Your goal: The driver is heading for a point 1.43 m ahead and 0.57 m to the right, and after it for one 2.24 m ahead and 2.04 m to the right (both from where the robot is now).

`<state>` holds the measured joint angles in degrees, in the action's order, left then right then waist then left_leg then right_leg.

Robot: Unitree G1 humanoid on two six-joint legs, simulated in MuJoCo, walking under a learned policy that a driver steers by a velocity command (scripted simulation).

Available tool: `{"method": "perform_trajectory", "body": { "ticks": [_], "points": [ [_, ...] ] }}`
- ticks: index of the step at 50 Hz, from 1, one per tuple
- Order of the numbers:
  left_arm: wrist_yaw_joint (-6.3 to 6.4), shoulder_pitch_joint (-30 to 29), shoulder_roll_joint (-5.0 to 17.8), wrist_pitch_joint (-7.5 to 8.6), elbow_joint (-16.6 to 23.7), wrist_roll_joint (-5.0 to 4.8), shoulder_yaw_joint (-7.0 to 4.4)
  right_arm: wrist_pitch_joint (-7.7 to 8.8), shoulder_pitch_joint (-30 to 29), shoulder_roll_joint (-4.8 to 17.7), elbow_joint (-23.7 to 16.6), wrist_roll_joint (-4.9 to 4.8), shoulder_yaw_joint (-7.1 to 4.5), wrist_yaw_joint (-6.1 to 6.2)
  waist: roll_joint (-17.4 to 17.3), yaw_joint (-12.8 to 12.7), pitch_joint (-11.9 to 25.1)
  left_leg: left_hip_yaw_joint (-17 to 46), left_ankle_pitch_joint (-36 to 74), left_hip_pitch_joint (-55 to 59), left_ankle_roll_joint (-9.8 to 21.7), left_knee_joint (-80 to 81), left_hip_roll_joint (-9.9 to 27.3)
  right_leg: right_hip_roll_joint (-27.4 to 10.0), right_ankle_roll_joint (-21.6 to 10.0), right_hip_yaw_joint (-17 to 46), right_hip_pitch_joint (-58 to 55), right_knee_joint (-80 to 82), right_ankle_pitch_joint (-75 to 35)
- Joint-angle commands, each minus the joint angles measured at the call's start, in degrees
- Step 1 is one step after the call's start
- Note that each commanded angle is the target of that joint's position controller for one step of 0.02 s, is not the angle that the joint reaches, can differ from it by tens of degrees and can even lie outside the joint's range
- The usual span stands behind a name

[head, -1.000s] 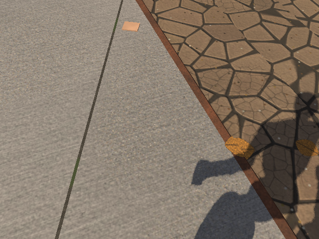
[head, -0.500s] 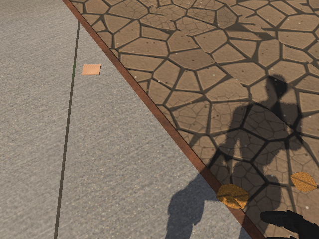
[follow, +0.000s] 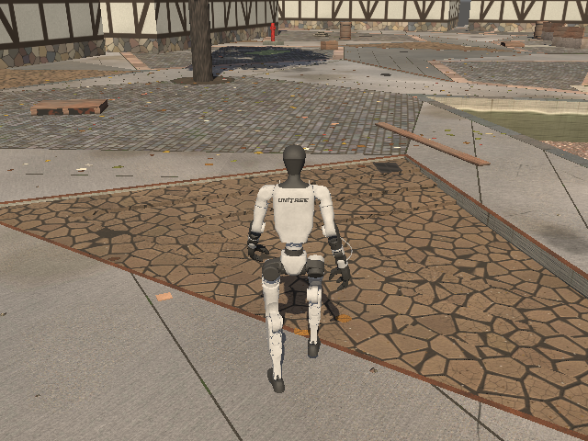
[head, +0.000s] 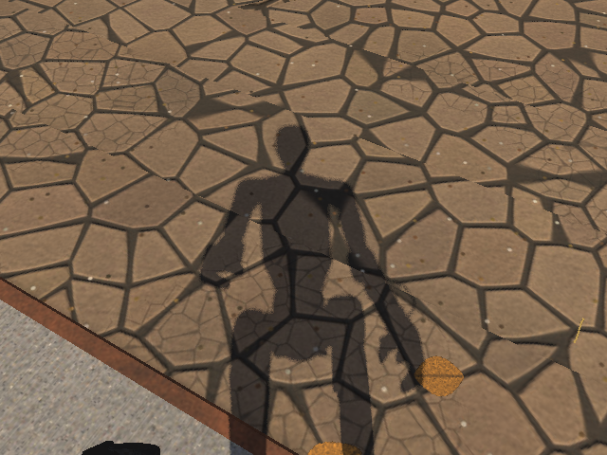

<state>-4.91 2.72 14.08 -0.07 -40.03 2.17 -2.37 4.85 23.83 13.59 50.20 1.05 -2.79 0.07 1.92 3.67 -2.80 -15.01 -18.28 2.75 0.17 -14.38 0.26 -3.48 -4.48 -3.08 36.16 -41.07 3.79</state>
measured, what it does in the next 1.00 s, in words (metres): goes down, turning right: right foot, then left foot 0.04 m lower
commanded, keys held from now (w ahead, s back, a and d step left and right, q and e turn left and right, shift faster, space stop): w+e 0.40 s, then w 0.60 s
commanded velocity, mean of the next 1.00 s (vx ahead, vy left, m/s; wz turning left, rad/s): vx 0.50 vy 0.00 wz -0.37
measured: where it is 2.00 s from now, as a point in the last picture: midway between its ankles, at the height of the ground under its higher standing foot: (366, 234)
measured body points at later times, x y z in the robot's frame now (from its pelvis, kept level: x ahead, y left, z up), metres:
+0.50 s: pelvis +0.27 -0.05 +0.00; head +0.30 -0.07 +0.45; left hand +0.34 +0.23 -0.11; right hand +0.39 -0.34 -0.10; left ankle +0.47 +0.07 -0.68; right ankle +0.17 -0.09 -0.74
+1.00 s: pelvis +0.58 -0.06 -0.03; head +0.62 -0.05 +0.42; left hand +0.79 +0.13 -0.16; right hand +0.47 -0.30 -0.16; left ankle +0.55 +0.02 -0.78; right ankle +0.63 -0.23 -0.71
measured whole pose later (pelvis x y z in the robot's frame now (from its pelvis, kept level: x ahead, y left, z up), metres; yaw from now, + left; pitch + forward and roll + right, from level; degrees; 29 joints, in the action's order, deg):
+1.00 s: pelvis +0.58 -0.06 -0.03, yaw -20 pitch +0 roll +0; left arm -2.2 9.2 15.2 1.8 -46.7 2.3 -1.4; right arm 4.3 25.4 12.8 51.6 0.0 -1.8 -1.1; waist 2.6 1.8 -2.9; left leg -1.6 -13.5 -3.2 5.2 -16.2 -4.9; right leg -2.6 -1.9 0.6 35.8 -52.6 7.8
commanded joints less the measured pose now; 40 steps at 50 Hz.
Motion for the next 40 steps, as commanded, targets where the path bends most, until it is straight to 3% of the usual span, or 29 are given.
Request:
{"method": "perform_trajectory", "body": {
  "ticks": [1, 3, 4, 5, 6, 7, 8, 9, 10, 12, 16, 18, 21, 24, 27, 31, 33, 34, 35, 36, 37, 38, 39, 40],
  "points": [
    [-0.09, -5.28, 3.10, 0.76, 5.60, 0.37, -0.61, -0.38, 1.14, 10.35, -2.02, -0.02, -2.27, 0.77, -7.10, -0.95, -1.91, 2.84, 39.74, 1.08, 5.97, -0.42, 15.56, 2.78, -2.26, -3.91, -2.89, 5.32, 5.59],
    [0.68, -0.07, 4.45, 0.90, 4.61, 0.71, -1.41, -1.34, 1.47, 12.14, -1.49, 0.01, -2.54, 1.13, -8.34, -3.64, 2.32, 1.07, 56.65, 3.19, 5.42, -11.76, 15.87, 7.07, -4.75, -5.54, -10.67, 7.11, 11.54],
    [1.28, 7.44, 5.64, 1.43, 2.47, 0.95, -2.19, -1.88, 0.83, 12.53, -1.77, -0.18, -2.49, 1.18, -7.35, -7.05, 6.87, 0.01, 57.20, 0.90, 4.85, -22.60, 15.35, 9.34, -6.40, -5.34, -19.81, 10.34, 11.06],
    [2.20, 17.98, 8.63, 1.81, -0.68, 1.50, -3.55, -2.08, 0.01, 11.99, -3.09, -0.05, -2.24, 1.17, -3.32, -11.77, 13.32, -0.64, 44.81, -9.26, 3.11, -38.31, 14.18, 5.88, -8.88, 1.46, -35.37, 13.22, 12.20],
    [3.04, 18.57, 15.24, 1.74, -0.03, 0.99, -5.09, -1.79, 1.98, 5.28, -7.61, -0.46, -0.71, -0.03, 10.15, -8.45, 19.62, 0.09, -1.95, -34.28, -0.08, -57.70, 6.42, -12.07, -15.10, 29.40, -54.73, 15.02, 17.81],
    [3.56, 20.77, 16.72, 1.11, 1.62, -0.73, -5.54, -1.45, -3.72, 9.05, -10.01, -0.01, -1.59, -0.29, 7.33, -10.87, 23.30, 11.42, -13.67, -44.36, -1.42, -68.30, -0.51, -17.28, -19.04, 48.65, -57.74, 23.10, 11.70],
    [4.20, 19.84, 15.24, 0.76, 0.17, -1.07, -5.28, -0.96, -9.17, 9.20, -11.57, -0.33, -1.50, -0.50, 2.08, -10.75, 15.24, 15.64, -6.69, -49.53, -0.74, -67.28, 3.27, -14.89, -17.28, 36.86, -54.05, 22.97, 1.99],
    [4.54, 17.64, 12.35, 1.05, -0.65, -1.63, -4.52, -0.31, -8.84, 7.98, -11.17, -0.60, -0.79, -0.43, -0.18, -8.27, 9.37, 15.53, -2.30, -47.12, -0.50, -61.74, 5.39, -12.94, -15.59, 29.98, -45.77, 23.17, -6.54],
    [4.66, 15.13, 10.20, 1.52, -0.67, -1.66, -3.85, -0.53, -7.91, 7.89, -10.27, -0.11, -0.82, -0.31, -2.22, -5.39, 5.99, 15.85, -1.31, -43.06, -0.63, -56.68, 7.02, -9.59, -13.15, 25.11, -38.82, 23.94, -12.26],
    [4.64, 12.27, 8.05, 2.45, -0.16, -2.17, -2.89, -2.68, -4.86, 7.80, -9.46, 1.54, -0.86, -0.42, -1.03, -1.97, 5.47, 16.33, -1.45, -36.30, -1.71, -51.88, 7.66, -5.89, -11.85, 20.51, -31.24, 25.90, -15.85],
    [4.12, 15.80, 9.98, 3.50, -1.41, -2.11, -3.32, -4.42, -9.01, 6.37, -10.88, 1.60, -0.70, -1.14, -0.66, -2.38, 3.24, 15.16, 4.64, -37.58, -3.17, -43.90, 6.73, -3.09, -11.88, 19.21, -26.64, 29.58, -10.48],
    [4.09, 18.36, 10.04, 3.50, -2.09, -2.18, -3.31, -4.41, -14.50, 6.54, -12.54, 1.55, -0.72, -1.18, 0.02, -4.22, 1.00, 15.33, 9.58, -40.58, -3.61, -38.23, 6.44, -2.57, -11.26, 20.04, -26.93, 30.72, -7.21],
    [4.21, 21.63, 10.23, 3.56, -3.09, -2.34, -3.33, -4.17, -19.67, 6.15, -13.84, 1.35, -0.41, -1.50, 1.34, -6.38, 0.70, 15.50, 16.23, -41.46, -3.27, -30.91, 5.12, -1.95, -10.00, 19.94, -30.05, 29.83, -8.22],
    [4.72, 25.10, 9.63, 4.21, -4.28, -1.94, -3.02, -3.30, -22.96, 6.75, -14.41, 1.30, -0.48, -1.87, 1.26, -8.03, 1.23, 16.91, 21.55, -43.72, -1.86, -28.27, 5.35, -3.78, -9.54, 20.76, -36.65, 26.93, -13.59],
    [5.51, 27.34, 9.95, 4.32, -5.15, -1.44, -3.06, -2.36, -27.44, 7.20, -15.83, 1.25, -0.45, -2.26, 0.96, -9.66, -0.46, 17.01, 21.55, -46.25, -0.52, -22.75, 4.59, -4.84, -9.19, 21.81, -42.06, 23.98, -14.81],
    [6.42, 25.15, 10.77, 4.21, -5.62, -1.04, -3.07, -2.00, -26.13, 6.72, -15.27, 0.57, -0.40, -2.21, 1.95, -8.63, -3.18, 16.52, 21.90, -32.92, 1.23, -12.50, 2.90, -4.39, -5.94, 21.28, -37.57, 23.06, -13.33],
    [6.18, 24.93, 12.08, 4.46, -6.57, -0.76, -3.24, -1.60, -18.87, 8.98, -12.98, 0.47, -1.58, -1.10, 0.83, -5.63, -0.46, 15.73, 16.85, -23.49, 2.94, -11.06, 0.82, -3.46, -4.67, 20.15, -38.48, 13.46, -26.44],
    [5.86, 24.44, 12.54, 4.48, -7.01, -0.92, -3.29, -0.98, -11.62, 9.67, -10.60, 0.83, -2.10, -0.41, -1.34, -2.20, 3.79, 13.79, 17.83, -15.17, 3.81, -8.97, -0.59, -0.92, -3.78, 17.88, -38.09, 3.55, -30.08],
    [5.68, 24.26, 10.88, 4.67, -6.95, -1.17, -2.84, -0.25, -4.09, 11.27, -8.94, 1.79, -2.52, 0.18, -2.54, 1.01, 8.32, 16.64, 17.14, -2.73, 4.97, -12.13, 3.17, 1.82, -3.17, 16.35, -29.54, -9.53, -20.56],
    [5.58, 28.10, 4.17, 4.83, -6.14, -1.14, -1.40, 0.01, 3.29, 15.22, -8.34, 3.09, -2.88, 0.41, -14.32, 0.47, 16.18, 31.74, 27.14, 10.94, 7.95, -19.45, 17.73, 7.50, -1.93, 12.29, -16.87, -31.25, 18.23],
    [5.87, 36.04, 5.97, 4.78, -7.22, -3.14, -1.71, -0.87, 5.95, 18.05, -7.12, 1.60, -3.87, -0.36, -21.47, -1.28, 22.95, 58.13, 23.11, 19.17, 16.32, -10.88, 26.58, 14.11, 0.35, 10.93, -2.97, -43.11, 31.44],
    [6.31, 29.11, 8.42, 4.32, -7.31, -1.61, -1.80, -1.43, 1.12, 13.71, -7.90, 0.13, -3.28, -0.68, -10.14, -1.56, 13.25, 55.48, 11.26, 11.83, 15.20, -5.57, 23.90, 9.18, 0.23, 11.76, 3.75, -42.75, 25.15],
    [5.65, 21.30, 9.06, 4.19, -6.08, -1.05, -1.71, -1.29, -4.18, 9.69, -8.74, -0.01, -2.24, -0.81, -4.96, -1.35, 5.59, 45.28, 11.75, 2.63, 12.97, -3.95, 20.09, 6.69, 0.45, 10.34, 2.74, -38.58, 19.08],
    [4.96, 18.76, 8.18, 3.96, -5.75, -0.60, -1.49, -1.19, -6.16, 8.14, -8.15, 0.45, -1.59, -0.90, -3.17, -2.56, 2.78, 39.14, 17.96, -4.19, 10.96, -2.73, 17.13, 4.95, 0.48, 9.92, -0.26, -34.45, 16.18]
  ]
}}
